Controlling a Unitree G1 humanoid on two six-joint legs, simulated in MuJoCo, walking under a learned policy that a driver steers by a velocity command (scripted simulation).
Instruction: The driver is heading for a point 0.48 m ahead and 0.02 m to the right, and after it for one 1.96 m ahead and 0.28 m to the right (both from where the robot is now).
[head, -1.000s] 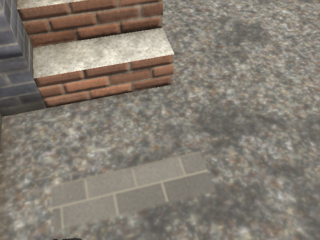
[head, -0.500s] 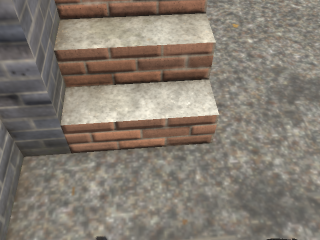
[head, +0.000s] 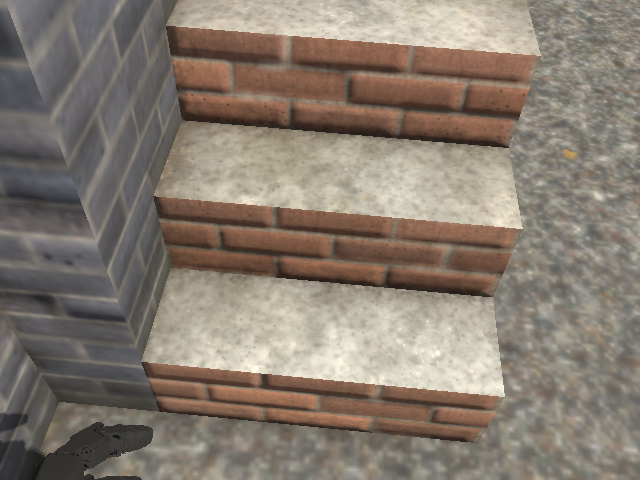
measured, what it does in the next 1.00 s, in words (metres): walks ahead: right foot, then left foot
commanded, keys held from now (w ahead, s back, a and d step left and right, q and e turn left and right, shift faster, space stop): w+q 0.04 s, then w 0.38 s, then no key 0.18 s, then e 0.38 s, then w+e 0.02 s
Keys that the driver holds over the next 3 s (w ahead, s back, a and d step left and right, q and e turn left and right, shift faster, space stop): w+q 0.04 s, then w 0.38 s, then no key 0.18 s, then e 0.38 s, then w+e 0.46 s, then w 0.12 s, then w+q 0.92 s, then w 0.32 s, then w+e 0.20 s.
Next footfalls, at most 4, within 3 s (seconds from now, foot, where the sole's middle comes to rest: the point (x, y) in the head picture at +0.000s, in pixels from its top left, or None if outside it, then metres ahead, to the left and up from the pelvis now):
0.02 right None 0.17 -0.13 -0.77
0.46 left None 0.33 0.14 -0.77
0.80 right None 0.33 -0.17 -0.77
1.18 left None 0.33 0.05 -0.77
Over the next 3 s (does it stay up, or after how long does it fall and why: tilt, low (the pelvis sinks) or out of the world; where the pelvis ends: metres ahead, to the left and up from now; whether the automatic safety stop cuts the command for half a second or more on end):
stays up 0.89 -0.10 0.40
